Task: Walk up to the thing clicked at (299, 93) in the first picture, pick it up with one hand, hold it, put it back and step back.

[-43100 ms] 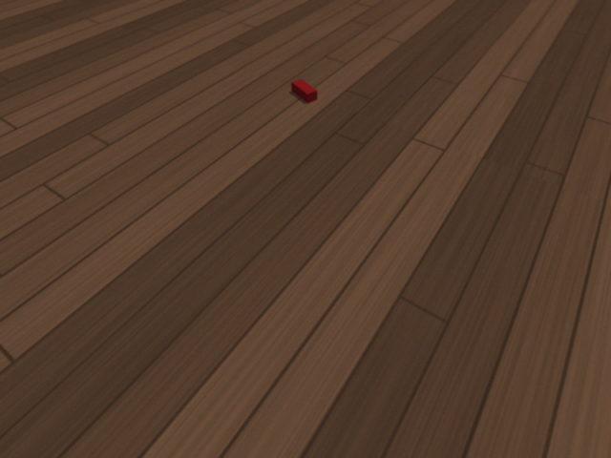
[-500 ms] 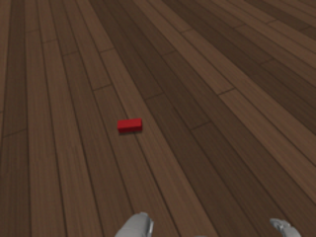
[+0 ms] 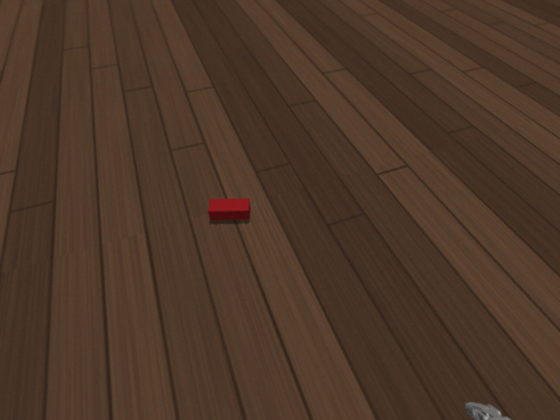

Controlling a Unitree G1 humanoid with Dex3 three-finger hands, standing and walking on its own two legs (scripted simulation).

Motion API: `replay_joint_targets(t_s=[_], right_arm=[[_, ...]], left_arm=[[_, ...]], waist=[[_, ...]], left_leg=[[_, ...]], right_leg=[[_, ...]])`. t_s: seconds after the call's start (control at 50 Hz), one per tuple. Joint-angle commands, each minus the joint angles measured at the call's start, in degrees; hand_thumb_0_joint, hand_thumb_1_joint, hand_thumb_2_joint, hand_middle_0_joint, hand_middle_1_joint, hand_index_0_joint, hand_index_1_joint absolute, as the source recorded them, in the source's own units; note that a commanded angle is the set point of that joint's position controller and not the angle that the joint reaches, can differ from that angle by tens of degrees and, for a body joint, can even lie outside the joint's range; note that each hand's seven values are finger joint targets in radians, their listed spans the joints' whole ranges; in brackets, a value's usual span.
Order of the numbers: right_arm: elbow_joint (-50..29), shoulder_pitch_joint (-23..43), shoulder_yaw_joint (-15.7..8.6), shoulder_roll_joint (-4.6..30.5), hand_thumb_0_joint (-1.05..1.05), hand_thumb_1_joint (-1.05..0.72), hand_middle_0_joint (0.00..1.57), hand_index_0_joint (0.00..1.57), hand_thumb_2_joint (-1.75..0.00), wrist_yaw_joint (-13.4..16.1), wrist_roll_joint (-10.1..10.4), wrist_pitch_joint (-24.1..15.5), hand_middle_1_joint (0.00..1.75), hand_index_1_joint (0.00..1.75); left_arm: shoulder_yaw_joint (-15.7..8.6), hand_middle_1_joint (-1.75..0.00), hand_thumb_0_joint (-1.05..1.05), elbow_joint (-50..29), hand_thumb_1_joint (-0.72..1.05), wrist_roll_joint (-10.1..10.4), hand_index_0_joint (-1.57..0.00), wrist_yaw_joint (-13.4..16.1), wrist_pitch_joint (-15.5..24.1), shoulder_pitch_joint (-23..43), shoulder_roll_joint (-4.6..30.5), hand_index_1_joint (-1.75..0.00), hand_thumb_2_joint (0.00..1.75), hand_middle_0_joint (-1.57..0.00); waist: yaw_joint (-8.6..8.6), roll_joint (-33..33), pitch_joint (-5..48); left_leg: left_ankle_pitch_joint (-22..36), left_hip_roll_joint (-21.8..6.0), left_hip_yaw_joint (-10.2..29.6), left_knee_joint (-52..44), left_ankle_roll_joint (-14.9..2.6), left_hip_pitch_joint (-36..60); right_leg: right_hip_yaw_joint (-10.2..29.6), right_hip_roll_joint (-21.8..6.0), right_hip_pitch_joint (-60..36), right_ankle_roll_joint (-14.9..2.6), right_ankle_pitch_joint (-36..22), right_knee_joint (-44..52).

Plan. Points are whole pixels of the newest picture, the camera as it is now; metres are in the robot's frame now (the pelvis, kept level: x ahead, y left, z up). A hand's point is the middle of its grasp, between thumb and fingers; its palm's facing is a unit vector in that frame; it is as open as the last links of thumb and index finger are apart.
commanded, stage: step back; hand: left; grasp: from above
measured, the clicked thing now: (229, 209) +1.07 +0.25 -0.73
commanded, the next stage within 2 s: stand in 0.90 s
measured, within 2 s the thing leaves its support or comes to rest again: neither
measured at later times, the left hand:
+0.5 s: hand out of the picture +0.08 +0.31 -0.14, palm faces -0.02 -0.92 -0.39, open 7.4 cm
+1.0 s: hand (116, 401) +0.17 +0.27 -0.14, palm faces +0.00 -0.95 -0.33, open 7.4 cm
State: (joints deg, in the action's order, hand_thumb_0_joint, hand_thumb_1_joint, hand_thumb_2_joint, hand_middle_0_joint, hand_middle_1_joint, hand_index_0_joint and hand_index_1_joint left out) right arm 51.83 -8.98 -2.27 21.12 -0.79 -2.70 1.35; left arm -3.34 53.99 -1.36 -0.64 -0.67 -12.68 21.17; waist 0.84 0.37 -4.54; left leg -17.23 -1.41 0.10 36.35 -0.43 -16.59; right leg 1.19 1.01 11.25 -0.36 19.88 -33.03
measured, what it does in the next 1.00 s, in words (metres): steps on the spot: left foot, then right foot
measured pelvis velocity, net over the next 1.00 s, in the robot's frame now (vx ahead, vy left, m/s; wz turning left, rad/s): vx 0.05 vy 0.03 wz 0.01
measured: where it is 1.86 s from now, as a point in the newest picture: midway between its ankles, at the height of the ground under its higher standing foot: outside the picture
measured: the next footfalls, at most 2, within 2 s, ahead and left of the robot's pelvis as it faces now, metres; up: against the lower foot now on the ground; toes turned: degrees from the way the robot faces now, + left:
left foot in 0.26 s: +0.06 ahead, +0.16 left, +0.00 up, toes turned +1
right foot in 0.54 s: +0.10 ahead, -0.11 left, +0.00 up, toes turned -1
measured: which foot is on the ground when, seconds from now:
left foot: down 0.00-0.02, up 0.04-0.24, down 0.26-1.00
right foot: down 0.00-0.30, up 0.32-0.52, down 0.54-1.00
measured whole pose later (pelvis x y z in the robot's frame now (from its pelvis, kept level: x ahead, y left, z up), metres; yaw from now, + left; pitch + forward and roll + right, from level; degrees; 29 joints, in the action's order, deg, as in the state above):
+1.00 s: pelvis +0.05 +0.03 +0.01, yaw +1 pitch -2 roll +0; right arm 61.7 -6.1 -0.6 19.9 -0.1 -0.7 -1.2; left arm -0.9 60.3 0.1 -0.3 0.6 -2.0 20.2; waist -0.7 -0.9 -3.7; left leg -17.4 -1.4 -0.2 28.3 1.1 -8.6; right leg -0.7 -2.0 11.8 1.3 14.5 -28.6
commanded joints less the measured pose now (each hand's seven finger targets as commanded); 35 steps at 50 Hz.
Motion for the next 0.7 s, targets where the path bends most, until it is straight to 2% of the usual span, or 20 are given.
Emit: replay_joint_targets(t_s=[0.0, 0.02, 0.04, 0.08, 0.16, 0.24, 0.26, 0.28, 0.3, 0.32, 0.38, 0.46, 0.5, 0.52, 0.54, 0.56, 0.58, 0.6, 0.62, 0.68], right_arm=[[-5.1, 2.4, -2.2, 7.6, 0.00, -0.90, 0.20, 0.20, -0.90, 0.5, 0.8, -0.8, 0.30, 0.30], [-4.2, 2.9, -3.5, 11.5, 0.00, -0.90, 0.20, 0.20, -0.90, 1.1, 0.4, -0.8, 0.30, 0.30], [-2.8, -0.3, -4.5, 13.4, 0.00, -0.90, 0.20, 0.20, -0.90, 0.8, 0.6, -0.9, 0.30, 0.30], [-2.2, 0.5, -4.5, 13.0, 0.00, -0.90, 0.20, 0.20, -0.90, -0.3, 1.2, -1.4, 0.30, 0.30], [-2.3, 1.5, -3.6, 10.5, 0.00, -0.90, 0.20, 0.20, -0.90, -1.0, 0.6, -2.5, 0.30, 0.30], [0.2, -2.8, -4.5, 10.1, 0.00, -0.90, 0.20, 0.20, -0.90, 0.0, 0.4, -4.0, 0.30, 0.30], [0.8, -4.8, -5.0, 11.7, 0.00, -0.90, 0.20, 0.20, -0.90, 0.6, 0.0, -4.4, 0.30, 0.30], [0.6, -5.8, -5.6, 16.1, 0.00, -0.90, 0.20, 0.20, -0.90, 1.0, 0.0, -4.7, 0.30, 0.30], [0.6, -6.4, -6.2, 19.4, 0.00, -0.90, 0.20, 0.20, -0.90, 1.0, 0.4, -4.6, 0.30, 0.30], [0.6, -4.9, -6.3, 19.6, 0.00, -0.90, 0.20, 0.20, -0.90, 1.0, 0.4, -4.5, 0.30, 0.30], [-0.7, -1.0, -4.8, 15.1, 0.00, -0.90, 0.20, 0.20, -0.90, 1.2, 0.2, -5.0, 0.30, 0.30], [-0.4, -0.5, -4.7, 14.6, 0.00, -0.90, 0.20, 0.20, -0.90, 1.4, 0.6, -4.5, 0.30, 0.30], [-1.1, 1.9, -3.6, 13.0, 0.00, -0.90, 0.20, 0.20, -0.90, 1.5, 1.5, -3.7, 0.30, 0.30], [-1.3, 2.5, -3.0, 11.1, 0.00, -0.90, 0.20, 0.20, -0.90, 1.6, 2.2, -3.3, 0.30, 0.30], [-1.8, 2.4, -2.2, 9.4, 0.00, -0.90, 0.20, 0.20, -0.90, 1.7, 2.6, -3.1, 0.30, 0.30], [-1.8, 1.3, -1.5, 7.2, 0.00, -0.90, 0.20, 0.20, -0.90, 1.9, 2.8, -2.9, 0.30, 0.30], [-0.3, -0.2, -2.0, 8.6, 0.00, -0.90, 0.20, 0.20, -0.90, 2.2, 2.6, -2.3, 0.30, 0.30], [2.1, -3.3, -2.8, 10.1, 0.00, -0.90, 0.20, 0.20, -0.90, 2.3, 2.1, -2.1, 0.30, 0.30], [3.0, -4.0, -2.6, 10.3, 0.00, -0.90, 0.20, 0.20, -0.90, 2.2, 1.9, -2.4, 0.30, 0.30], [4.8, -2.9, -2.5, 10.5, 0.00, -0.90, 0.20, 0.20, -0.90, 1.8, 1.8, -3.3, 0.30, 0.30]], left_arm=[[-4.9, -0.30, 0.00, -2.5, 0.90, -1.9, -0.20, 2.2, 4.4, -1.1, 17.3, -0.30, 0.90, -0.20], [-5.4, -0.30, 0.00, -4.0, 0.90, -2.1, -0.20, 2.4, 4.2, 3.6, 21.1, -0.30, 0.90, -0.20], [-5.1, -0.30, 0.00, -5.0, 0.90, -1.5, -0.20, 2.2, 4.2, 8.1, 19.6, -0.30, 0.90, -0.20], [-4.1, -0.30, 0.00, -4.6, 0.90, -1.3, -0.20, 2.0, 4.7, 7.6, 15.8, -0.30, 0.90, -0.20], [-4.0, -0.30, 0.00, -2.5, 0.90, -1.1, -0.20, 0.9, 4.5, 1.9, 15.9, -0.30, 0.90, -0.20], [-2.1, -0.30, 0.00, -3.4, 0.90, -0.6, -0.20, 0.3, 2.9, 3.4, 13.1, -0.30, 0.90, -0.20], [-1.3, -0.30, 0.00, -3.8, 0.90, -0.3, -0.20, 0.3, 2.8, 2.3, 10.6, -0.30, 0.90, -0.20], [-0.5, -0.30, 0.00, -4.4, 0.90, 0.5, -0.20, 0.3, 2.6, 2.3, 7.7, -0.30, 0.90, -0.20], [-1.9, -0.30, 0.00, -3.9, 0.90, 0.0, -0.20, 0.9, 2.2, 5.0, 12.4, -0.30, 0.90, -0.20], [-2.2, -0.30, 0.00, -3.8, 0.90, 0.0, -0.20, 0.9, 2.2, 5.1, 14.2, -0.30, 0.90, -0.20], [-2.2, -0.30, 0.00, -2.2, 0.90, 0.5, -0.20, 0.4, 2.4, 1.2, 12.9, -0.30, 0.90, -0.20], [-2.1, -0.30, 0.00, -1.8, 0.90, 0.4, -0.20, 0.1, 2.5, 2.4, 10.7, -0.30, 0.90, -0.20], [-2.2, -0.30, 0.00, 0.2, 0.90, 0.4, -0.20, 0.7, 2.8, -0.6, 9.8, -0.30, 0.90, -0.20], [-2.7, -0.30, 0.00, 1.1, 0.90, 0.2, -0.20, 1.1, 3.0, -1.6, 11.2, -0.30, 0.90, -0.20], [-3.3, -0.30, 0.00, 1.2, 0.90, -0.2, -0.20, 1.4, 3.2, -2.0, 13.8, -0.30, 0.90, -0.20], [-3.7, -0.30, 0.00, 0.4, 0.90, -0.5, -0.20, 1.7, 3.4, -0.8, 16.6, -0.30, 0.90, -0.20], [-3.5, -0.30, 0.00, -1.0, 0.90, -0.1, -0.20, 1.5, 3.2, 4.9, 18.4, -0.30, 0.90, -0.20], [-3.2, -0.30, 0.00, -2.4, 0.90, -0.4, -0.20, 1.3, 3.1, 9.8, 17.9, -0.30, 0.90, -0.20], [-2.7, -0.30, 0.00, -2.7, 0.90, -0.1, -0.20, 1.3, 2.9, 11.4, 15.8, -0.30, 0.90, -0.20], [-1.8, -0.30, 0.00, -2.1, 0.90, 0.3, -0.20, 1.3, 2.8, 11.7, 12.8, -0.30, 0.90, -0.20]], waist=[[2.35, -7.5, 1.8], [2.17, -6.9, -2.0], [-0.87, -6.0, -4.6], [-1.27, -5.4, -4.2], [1.71, -8.8, -1.2], [-1.23, -7.2, 3.7], [-2.24, -2.6, 6.5], [-2.37, 7.7, 7.4], [-3.59, 5.3, 5.2], [-3.03, 4.0, 2.4], [-0.20, 6.7, 0.6], [-0.94, 10.6, 3.0], [1.80, 9.2, 4.4], [2.62, 5.7, 5.5], [2.52, 0.6, 7.0], [1.83, -7.4, 7.9], [0.84, -9.8, 7.4], [-1.22, -10.1, 5.5], [-2.28, -9.3, 3.9], [-2.19, -7.0, 5.3]], left_leg=[[-13.6, 3.4, 3.6, 9.5, -0.56, -18.8], [-14.4, -0.5, 8.4, 14.8, 0.15, -10.4], [-11.1, -2.9, 9.2, 16.6, 0.01, -4.9], [-8.0, -1.3, 7.1, 13.0, -0.10, -7.4], [-7.6, 0.3, 1.0, 2.5, 0.90, -5.8], [1.7, 2.5, -1.1, -13.4, 0.44, 10.9], [2.0, -2.9, 6.9, -15.7, -1.13, 17.8], [-5.1, -14.7, 25.1, -20.4, -6.62, 20.6], [-12.5, -20.1, 30.4, -21.8, -12.75, 12.0], [-13.7, -20.5, 29.6, -22.2, -14.05, 7.3], [-0.6, -13.6, 16.8, -19.0, -9.62, 8.0], [16.8, -11.1, 10.2, -13.7, -8.30, 5.3], [21.4, -9.3, 6.4, -7.6, -5.97, 0.7], [19.0, -7.1, 4.5, -3.7, -3.83, -1.9], [13.7, -4.5, 2.9, 0.7, -1.95, -5.4], [3.1, 0.0, 1.8, 5.7, 0.35, -9.4], [-13.4, 0.7, 1.1, 9.4, 0.62, -3.1], [-14.4, -0.6, 1.9, 9.3, 0.97, 1.6], [-13.5, -1.1, 1.4, 3.9, 0.50, 2.3], [8.3, -2.7, 3.0, -8.2, -0.71, 5.2]], right_leg=[[28.2, -16.8, -10.3, -7.87, 14.7, 20.9], [34.4, -24.6, 6.9, -13.70, 21.4, 22.3], [31.7, -24.0, 14.0, -14.03, 26.1, 22.2], [21.1, -17.0, 8.7, -10.54, 21.4, 20.8], [14.6, -13.4, 3.2, -8.83, 14.5, 17.7], [5.1, -8.6, 6.9, -5.37, -3.0, 4.5], [2.1, -6.0, 12.0, -3.75, -8.0, -3.8], [-2.4, 0.4, 21.2, -0.79, 3.2, -12.9], [1.6, -2.2, 18.8, -0.91, 13.2, -17.9], [3.8, -3.4, 17.1, -1.26, 13.6, -19.3], [3.3, -4.5, 17.1, -1.43, 8.2, -16.3], [-1.4, -3.0, 7.5, -0.86, 3.5, -4.3], [-3.4, -1.1, -2.5, -0.89, -7.5, 6.7], [-1.8, -1.4, -7.1, -1.25, -12.7, 8.7], [4.1, -5.2, -10.3, -2.51, -17.8, 8.7], [17.2, -13.6, -10.3, -6.23, -15.5, 12.3], [21.8, -21.1, -0.1, -11.97, -7.2, 15.0], [22.2, -21.2, 5.2, -13.53, -6.2, 13.4], [16.8, -18.5, 6.8, -11.67, -8.2, 12.1], [6.4, -10.8, 4.0, -4.00, -16.7, 6.7]])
